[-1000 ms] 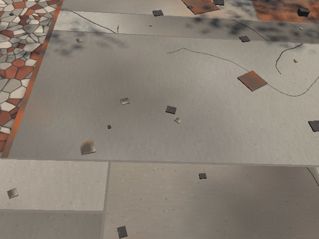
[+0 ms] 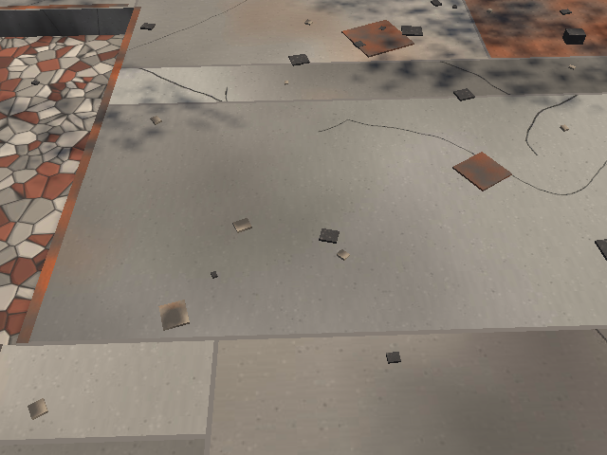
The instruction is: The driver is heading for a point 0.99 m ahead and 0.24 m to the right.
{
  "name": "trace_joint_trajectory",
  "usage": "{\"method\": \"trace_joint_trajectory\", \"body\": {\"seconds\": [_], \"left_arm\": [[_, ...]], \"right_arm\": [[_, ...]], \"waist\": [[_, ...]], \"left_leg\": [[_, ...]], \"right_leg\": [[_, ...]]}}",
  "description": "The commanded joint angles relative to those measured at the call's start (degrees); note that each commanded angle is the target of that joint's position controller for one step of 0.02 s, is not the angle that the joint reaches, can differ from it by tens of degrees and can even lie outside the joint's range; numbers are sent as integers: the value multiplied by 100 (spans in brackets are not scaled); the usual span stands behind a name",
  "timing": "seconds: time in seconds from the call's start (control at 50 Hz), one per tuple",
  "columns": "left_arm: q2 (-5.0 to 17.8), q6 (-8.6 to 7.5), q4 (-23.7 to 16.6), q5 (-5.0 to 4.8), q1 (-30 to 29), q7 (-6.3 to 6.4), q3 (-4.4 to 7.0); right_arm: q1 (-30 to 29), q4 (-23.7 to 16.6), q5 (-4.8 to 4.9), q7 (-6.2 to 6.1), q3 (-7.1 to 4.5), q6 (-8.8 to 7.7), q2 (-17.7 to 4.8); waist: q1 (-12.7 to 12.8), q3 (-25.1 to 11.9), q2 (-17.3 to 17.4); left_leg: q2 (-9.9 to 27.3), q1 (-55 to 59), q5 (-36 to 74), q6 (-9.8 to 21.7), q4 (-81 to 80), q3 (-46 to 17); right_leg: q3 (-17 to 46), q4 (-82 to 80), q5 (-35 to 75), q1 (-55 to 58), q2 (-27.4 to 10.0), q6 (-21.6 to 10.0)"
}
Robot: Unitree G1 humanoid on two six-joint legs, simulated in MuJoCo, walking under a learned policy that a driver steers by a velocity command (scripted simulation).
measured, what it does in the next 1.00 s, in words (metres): walks ahead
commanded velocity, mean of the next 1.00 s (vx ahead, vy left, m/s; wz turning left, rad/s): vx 0.17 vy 0.00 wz -0.01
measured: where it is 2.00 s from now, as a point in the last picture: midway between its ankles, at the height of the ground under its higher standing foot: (343, 376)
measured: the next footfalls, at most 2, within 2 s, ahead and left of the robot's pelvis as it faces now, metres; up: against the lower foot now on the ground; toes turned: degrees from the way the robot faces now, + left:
right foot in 1.22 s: +0.43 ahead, -0.02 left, +0.00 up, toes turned -11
left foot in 1.74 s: +0.80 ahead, +0.03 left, +0.00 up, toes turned -27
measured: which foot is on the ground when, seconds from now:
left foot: down 0.00-1.00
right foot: down 0.00-0.76, up 0.78-1.00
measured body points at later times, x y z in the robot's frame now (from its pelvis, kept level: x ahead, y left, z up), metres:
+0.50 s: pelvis +0.00 +0.00 +0.00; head +0.01 -0.01 +0.45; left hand -0.02 +0.21 -0.16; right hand -0.02 -0.22 -0.17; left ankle -0.01 +0.10 -0.75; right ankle -0.01 -0.10 -0.75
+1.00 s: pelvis +0.16 +0.05 +0.00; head +0.17 +0.06 +0.45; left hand +0.24 +0.28 -0.15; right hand +0.05 -0.17 -0.14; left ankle +0.05 +0.11 -0.75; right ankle +0.20 -0.08 -0.67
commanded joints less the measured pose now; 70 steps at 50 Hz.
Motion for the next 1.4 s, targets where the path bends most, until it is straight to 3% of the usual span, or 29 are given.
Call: {"method": "trace_joint_trajectory", "body": {"seconds": [0.02,0.44,0.46,0.52,0.56,0.58,0.62,0.66,0.7,0.74,0.76,0.78,0.8,0.82,0.86,0.9,0.96,1.04,1.08,1.14,1.18,1.2,1.22,1.24,1.26,1.28,1.3,1.34,1.4], "left_arm": [[486,-28,-42,1,327,20,67],[293,-39,53,3,608,44,68],[266,-37,67,10,658,41,63],[539,33,12,25,736,21,202],[625,60,13,37,1065,-6,280],[704,51,61,42,1301,-7,331],[768,-4,34,81,1347,-24,408],[829,-93,-72,107,1172,-55,457],[800,-154,-185,39,829,-71,476],[725,-185,-337,-3,461,-86,480],[513,-254,-458,30,314,-107,418],[37,-329,-688,-1,230,-173,284],[492,-331,-792,184,120,-224,391],[530,-345,-814,239,-47,-285,408],[315,-414,-752,152,25,-375,372],[377,-363,-732,173,41,-420,413],[301,-253,-882,119,-297,-421,413],[134,-230,-1353,63,-1377,-427,305],[107,-222,-1519,55,-1713,-429,252],[386,-241,-1481,58,-1270,-379,328],[668,-293,-1114,64,-23,-340,480],[810,-317,-897,111,669,-314,577],[1203,-292,-826,189,1238,-268,724],[1625,-217,-940,176,999,-285,819],[1499,-171,-972,11,685,-300,809],[1213,-181,-1055,-7,259,-278,731],[910,-212,-1076,22,33,-276,657],[743,-326,-1105,18,-64,-215,575],[971,-463,-1065,-28,277,-195,595]], "right_arm": [[351,-18,0,-21,-63,-24,-455],[625,87,-1,-50,-63,-39,-240],[672,102,-9,-48,-54,-38,-205],[653,-7,-54,-14,-136,-1,-312],[428,-210,-129,51,-133,-16,-184],[303,-328,-171,87,-104,-66,-26],[31,-552,-201,146,-132,-196,-100],[5,-694,-154,220,-189,-308,-202],[276,-698,-80,259,-210,-391,-116],[1255,-340,-20,230,-269,-424,-48],[1827,-208,-68,180,-356,-456,-302],[2537,-147,-92,135,-511,-474,-930],[2579,-31,-70,132,-549,-385,-991],[1937,-253,-85,151,-480,-383,-717],[1293,-507,-65,177,-422,-491,-563],[1389,-455,-53,156,-345,-584,-377],[1814,-282,-55,123,-296,-638,-338],[1766,-303,-82,81,-217,-656,-264],[1808,-281,-73,43,-212,-678,-347],[1755,-267,-48,-38,-260,-728,-605],[1538,-354,-52,-88,-338,-679,-837],[1377,-420,-24,-63,-376,-654,-926],[1216,-627,-31,6,-360,-653,-794],[1615,-929,39,120,-323,-669,-262],[987,-1151,-43,175,-372,-710,-628],[459,-1379,-33,218,-393,-776,-738],[362,-1417,-33,217,-422,-805,-747],[438,-1458,-179,211,-414,-606,-573],[264,-1639,-237,242,-409,-361,-457]], "waist": [[-2,218,-63],[12,288,-39],[19,170,-45],[63,426,-272],[240,868,-535],[321,925,-807],[348,992,-765],[225,843,-611],[-53,805,-615],[-491,646,-351],[-711,511,235],[-885,125,1630],[-716,489,1328],[-397,920,498],[-75,869,166],[5,628,224],[-7,480,384],[-121,746,450],[-171,771,518],[129,344,611],[672,-344,729],[1039,-624,684],[1270,-996,170],[640,-1496,-1215],[680,-1221,-333],[524,-452,-101],[235,-11,383],[-137,135,436],[-215,135,135]], "left_leg": [[619,-178,643,126,-296,-526],[634,-247,635,113,-213,-495],[587,-208,261,122,-248,-474],[209,-700,-1682,296,252,-250],[36,-1592,-2203,353,896,-103],[-33,-1912,-1833,322,1443,176],[228,-2142,-1311,286,2144,320],[355,-2135,-1478,299,2259,245],[281,-1269,-1127,333,1445,424],[-92,597,-519,324,427,671],[455,1463,-915,385,-84,-168],[1934,2031,-2669,770,-1256,-2600],[2428,1484,-3162,1151,-1477,-3535],[2265,981,-2972,1134,-1443,-3129],[1785,638,-1491,933,-1533,-2076],[1474,815,12,808,-1455,-1306],[1334,1076,2083,670,-1205,-436],[1136,640,2970,491,-1292,313],[1188,567,3539,446,-1283,559],[1362,991,5924,321,-314,864],[1497,1080,6458,297,1346,917],[1427,674,5676,287,2526,1022],[1063,-401,3287,288,4440,1122],[-213,-2633,-1789,41,6669,624],[89,-3473,-1278,184,6809,-204],[400,-3660,-740,224,6356,-244],[603,-3327,-468,212,5783,-195],[772,-2566,-491,16,5111,-210],[802,-2491,-360,-215,4334,7]], "right_leg": [[611,-361,722,-177,-673,-134],[613,-310,730,-226,-643,-156],[609,-373,264,-185,-600,-166],[815,-390,-2142,-501,-490,-436],[1573,-736,-3397,-523,-916,-784],[2170,-1059,-3714,-339,-1330,-1014],[2775,-1422,-3387,-396,-1865,-1324],[2552,-1396,-2770,-347,-1846,-1300],[1909,-1154,-2222,-815,-1517,-1075],[1162,-408,-1904,-1854,-961,-814],[661,616,-1619,-2527,-590,-630],[-319,2576,-1575,-3305,124,-344],[-228,3662,-1874,-3727,-2,-382],[-1,4138,-1333,-3842,-341,-423],[71,4061,-416,-3519,-586,-334],[-118,3953,-55,-3376,-586,-206],[-328,3924,167,-3594,-447,-151],[-606,2630,683,-3288,-205,-188],[-911,1878,841,-2758,-77,-295],[-1174,1522,692,-1803,293,-640],[-1053,1331,464,-668,488,-937],[-842,839,585,197,413,-1118],[537,596,-211,1202,-593,-1493],[3958,31,286,2563,-2227,-2590],[4153,-599,-775,2297,-2083,-2593],[3477,-848,-873,1494,-1990,-2302],[2939,-1007,-158,658,-1774,-2013],[2073,-1014,1097,-324,-1265,-1720],[1541,-1016,1900,-641,-918,-1604]]}}
Velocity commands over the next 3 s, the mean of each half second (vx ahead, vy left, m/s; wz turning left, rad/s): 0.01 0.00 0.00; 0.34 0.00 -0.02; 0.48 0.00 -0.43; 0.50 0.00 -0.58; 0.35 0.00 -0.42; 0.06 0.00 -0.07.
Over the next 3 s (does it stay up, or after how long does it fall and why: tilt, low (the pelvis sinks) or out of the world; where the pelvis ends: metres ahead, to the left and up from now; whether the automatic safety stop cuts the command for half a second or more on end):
stays up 0.92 -0.23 0.00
